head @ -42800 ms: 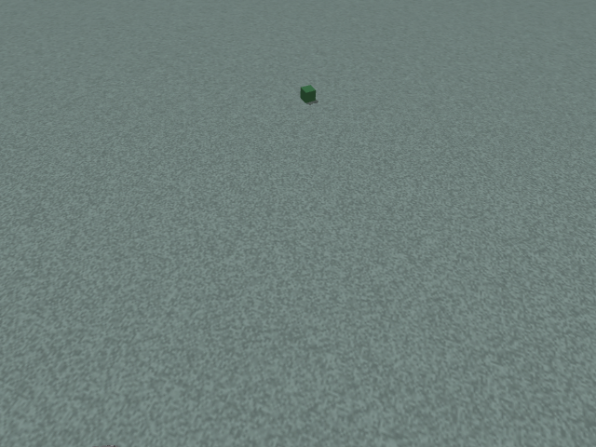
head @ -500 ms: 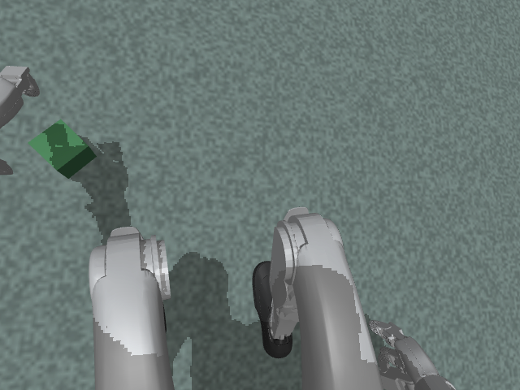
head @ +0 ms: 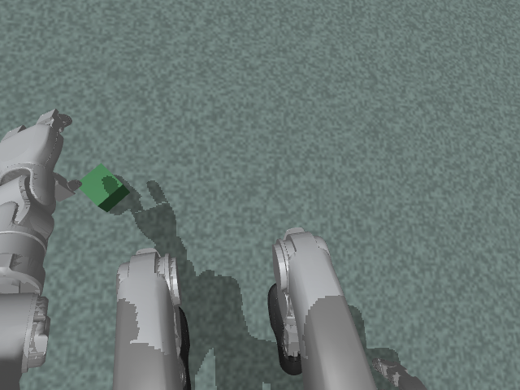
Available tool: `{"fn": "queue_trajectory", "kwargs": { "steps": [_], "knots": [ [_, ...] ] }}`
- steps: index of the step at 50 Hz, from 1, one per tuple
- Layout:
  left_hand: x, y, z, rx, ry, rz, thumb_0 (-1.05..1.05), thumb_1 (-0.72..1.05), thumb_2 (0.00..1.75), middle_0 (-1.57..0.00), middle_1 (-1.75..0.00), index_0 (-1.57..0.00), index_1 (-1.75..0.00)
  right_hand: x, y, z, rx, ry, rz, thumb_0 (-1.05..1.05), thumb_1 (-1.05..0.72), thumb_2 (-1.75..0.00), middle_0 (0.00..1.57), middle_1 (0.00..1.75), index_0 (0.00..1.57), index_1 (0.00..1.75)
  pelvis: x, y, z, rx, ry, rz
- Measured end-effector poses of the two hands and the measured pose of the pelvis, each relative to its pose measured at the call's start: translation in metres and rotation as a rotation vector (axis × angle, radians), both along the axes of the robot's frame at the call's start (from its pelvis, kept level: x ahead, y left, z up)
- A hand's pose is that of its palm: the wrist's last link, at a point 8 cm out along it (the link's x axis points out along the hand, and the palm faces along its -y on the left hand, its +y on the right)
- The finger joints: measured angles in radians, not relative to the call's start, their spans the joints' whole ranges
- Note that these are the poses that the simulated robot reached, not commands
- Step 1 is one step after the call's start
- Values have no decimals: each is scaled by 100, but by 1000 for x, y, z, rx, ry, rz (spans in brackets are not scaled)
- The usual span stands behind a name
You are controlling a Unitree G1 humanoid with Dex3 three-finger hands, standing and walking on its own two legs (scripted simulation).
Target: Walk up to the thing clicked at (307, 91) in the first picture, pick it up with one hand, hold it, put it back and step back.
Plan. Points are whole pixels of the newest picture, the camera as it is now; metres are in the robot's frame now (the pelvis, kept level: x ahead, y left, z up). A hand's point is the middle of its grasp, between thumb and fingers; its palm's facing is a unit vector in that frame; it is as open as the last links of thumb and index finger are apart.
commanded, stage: home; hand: left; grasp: from above
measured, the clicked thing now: (104, 188) +0.49 +0.28 -0.37
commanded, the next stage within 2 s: none
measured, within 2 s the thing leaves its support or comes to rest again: neither
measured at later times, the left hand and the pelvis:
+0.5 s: hand (9, 271) +0.29 +0.21 +0.08, palm faces -0.01 -0.92 -0.39, open 7.4 cm; pelvis +0.02 -0.01 +0.18, yaw +5 degrees
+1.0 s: hand out of the picture +0.22 +0.20 +0.26, palm faces +0.17 -0.96 -0.21, open 7.4 cm; pelvis +0.08 +0.00 +0.31, yaw +6 degrees
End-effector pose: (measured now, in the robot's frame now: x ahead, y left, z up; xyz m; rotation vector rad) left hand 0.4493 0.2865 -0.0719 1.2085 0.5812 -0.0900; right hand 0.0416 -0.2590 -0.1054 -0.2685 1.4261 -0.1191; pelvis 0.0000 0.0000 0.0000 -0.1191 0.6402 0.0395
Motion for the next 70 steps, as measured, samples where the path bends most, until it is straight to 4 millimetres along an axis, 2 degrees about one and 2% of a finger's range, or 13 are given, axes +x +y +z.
{"fn": "queue_trajectory", "kwargs": {
  "steps": [4, 11, 17, 22, 28, 37, 43, 48, 53, 60, 70],
  "knots": [
    [-38, 0, 32, -132, 26, 59, 0, 35, 85, -22, -43, -21, -45, 33, -2, 24, 4, -82, 34, 0, -90, -89, 20, 29, 20, 30, 0, -1, 30, 13, -11, 4],
    [-99, -9, 85, -341, 0, 175, 0, 71, 88, -21, -34, -21, -35, 110, -4, 79, -23, -298, 110, 0, -90, -90, 20, 29, 20, 30, 2, -4, 80, 31, -54, 22],
    [-137, -15, 130, -485, -18, 337, 0, 84, 89, -21, -31, -21, -32, 166, 6, 133, -25, -487, 144, 0, -91, -90, 20, 29, 20, 30, 7, -7, 122, 46, -101, 37],
    [-162, -24, 168, -606, -9, 462, 0, 88, 90, -21, -30, -21, -31, 193, 19, 181, -7, -594, 149, 0, -91, -90, 20, 29, 20, 30, 16, -9, 159, 57, -151, 45],
    [-186, -34, 214, -720, 18, 585, 1, 89, 90, -20, -30, -21, -31, 200, 31, 233, 3, -649, 135, 0, -90, -90, 20, 29, 20, 30, 30, -10, 205, 67, -217, 54],
    [-212, -41, 283, -835, 22, 711, 1, 90, 90, -20, -30, -20, -30, 181, 31, 295, -36, -659, 85, 0, -90, -90, 20, 29, 20, 30, 53, -8, 265, 76, -323, 67],
    [-230, -43, 328, -855, 12, 719, 1, 90, 90, -20, -30, -20, -30, 176, 28, 328, -67, -693, 52, 1, -90, -90, 20, 29, 20, 30, 67, -4, 294, 82, -386, 71],
    [-244, -42, 355, -860, -4, 712, 1, 90, 90, -20, -30, -20, -30, 182, 28, 347, -77, -752, 45, 1, -90, -90, 20, 29, 20, 30, 74, 0, 307, 86, -426, 74],
    [-254, -40, 367, -864, -12, 710, 1, 90, 90, -20, -30, -20, -30, 197, 33, 360, -68, -821, 67, 1, -90, -90, 20, 29, 20, 30, 76, 1, 313, 91, -454, 78],
    [-260, -41, 364, -872, 0, 719, 1, 90, 90, -20, -30, -20, -30, 215, 40, 370, -47, -892, 113, 1, -90, -90, 20, 30, 20, 30, 74, 0, 313, 97, -470, 84],
    [-261, -44, 364, -873, 2, 714, 1, 85, 86, -19, -29, -19, -29, 215, 40, 368, -44, -882, 133, 1, -90, -90, 20, 30, 21, 30, 74, -3, 313, 99, -474, 85]
  ]
}}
